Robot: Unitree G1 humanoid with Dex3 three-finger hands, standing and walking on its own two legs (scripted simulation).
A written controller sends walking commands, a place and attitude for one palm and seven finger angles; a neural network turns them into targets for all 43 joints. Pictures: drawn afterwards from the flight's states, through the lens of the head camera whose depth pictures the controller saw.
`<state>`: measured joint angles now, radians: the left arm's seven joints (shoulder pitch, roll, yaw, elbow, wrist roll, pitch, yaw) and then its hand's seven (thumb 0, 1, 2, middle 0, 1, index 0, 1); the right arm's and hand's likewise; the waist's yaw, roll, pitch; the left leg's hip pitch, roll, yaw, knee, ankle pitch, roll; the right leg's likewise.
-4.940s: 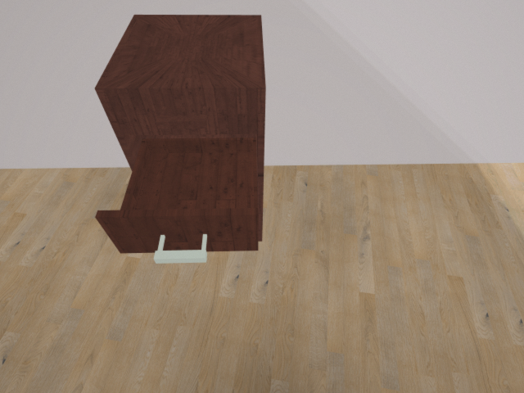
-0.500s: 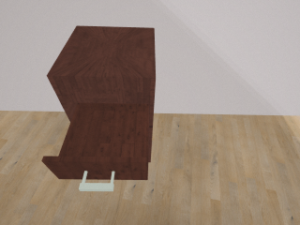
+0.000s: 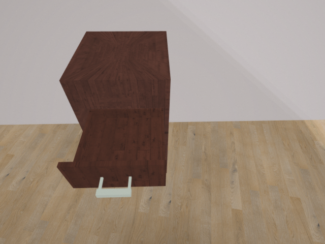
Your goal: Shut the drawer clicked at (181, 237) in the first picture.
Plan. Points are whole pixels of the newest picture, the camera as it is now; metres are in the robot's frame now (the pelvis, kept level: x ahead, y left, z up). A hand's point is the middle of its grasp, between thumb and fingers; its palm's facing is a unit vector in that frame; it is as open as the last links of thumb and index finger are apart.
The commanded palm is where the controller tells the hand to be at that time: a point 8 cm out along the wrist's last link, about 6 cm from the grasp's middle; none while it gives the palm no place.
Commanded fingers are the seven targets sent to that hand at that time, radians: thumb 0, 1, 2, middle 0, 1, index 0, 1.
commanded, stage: come to a stop and stand still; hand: left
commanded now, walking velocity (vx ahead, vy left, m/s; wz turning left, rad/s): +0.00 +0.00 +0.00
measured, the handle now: (114, 186) +0.36 +0.20 -0.24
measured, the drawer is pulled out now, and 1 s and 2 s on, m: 0.29 0.29 0.29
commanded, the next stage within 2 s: look again from close up in 0.18 s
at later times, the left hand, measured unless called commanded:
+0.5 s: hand out of the picture +0.01 +0.15 -0.17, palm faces +0.02 -0.99 -0.17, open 7.4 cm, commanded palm none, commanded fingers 0.00 0.90 0.90 -0.20 -0.30 -0.20 -0.30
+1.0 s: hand out of the picture +0.09 +0.17 -0.12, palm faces +0.20 -0.95 -0.25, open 7.2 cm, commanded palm +0.11 +0.20 -0.08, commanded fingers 0.00 0.90 0.90 -0.32 -0.43 -0.32 -0.43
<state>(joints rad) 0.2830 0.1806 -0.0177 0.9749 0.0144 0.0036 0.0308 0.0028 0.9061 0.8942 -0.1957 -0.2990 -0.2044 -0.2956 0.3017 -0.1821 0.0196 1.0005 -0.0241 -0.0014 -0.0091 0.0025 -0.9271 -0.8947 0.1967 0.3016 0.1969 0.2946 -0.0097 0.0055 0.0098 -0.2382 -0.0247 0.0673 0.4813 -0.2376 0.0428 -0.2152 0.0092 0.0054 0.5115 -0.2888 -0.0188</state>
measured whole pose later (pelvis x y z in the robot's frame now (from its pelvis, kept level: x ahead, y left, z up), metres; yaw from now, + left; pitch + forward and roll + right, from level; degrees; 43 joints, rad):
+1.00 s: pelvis +0.02 -0.02 +0.00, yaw +1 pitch +0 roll +1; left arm 0.49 0.19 0.00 0.52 -0.09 0.00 0.10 0.05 0.96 0.89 -0.21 -0.31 -0.22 -0.31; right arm 0.35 -0.18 0.02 0.99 0.02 -0.15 -0.07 0.02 -0.93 -0.89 0.20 0.30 0.20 0.29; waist 0.01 0.01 0.01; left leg -0.21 0.00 0.04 0.47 -0.26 0.01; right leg -0.17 0.03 -0.02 0.49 -0.31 -0.05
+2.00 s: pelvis -0.04 +0.00 -0.15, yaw +2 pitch +22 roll -4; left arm 0.49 0.15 -0.03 -0.02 -0.16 -0.54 -0.13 0.01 0.90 0.90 -1.12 -1.31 -1.13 -1.30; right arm 0.17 -0.24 -0.03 0.53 0.00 -0.17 -0.03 0.02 -0.91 -0.90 0.20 0.30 0.20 0.29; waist -0.02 0.03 -0.19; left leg -1.28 0.00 -0.02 1.44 -0.56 0.04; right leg -1.19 0.01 -0.10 1.41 -0.61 -0.03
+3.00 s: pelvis -0.03 -0.02 -0.17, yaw +2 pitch +25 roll -3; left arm 0.49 0.17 0.00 -0.04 -0.15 -0.54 -0.12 0.01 0.90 0.90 -1.39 -1.60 -1.40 -1.60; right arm 0.14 -0.21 0.00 0.48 0.00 -0.10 -0.02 0.01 -0.91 -0.89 0.20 0.30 0.20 0.30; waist -0.01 0.02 -0.23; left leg -1.34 0.01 -0.04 1.51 -0.61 0.01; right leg -1.25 0.03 -0.12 1.48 -0.67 -0.07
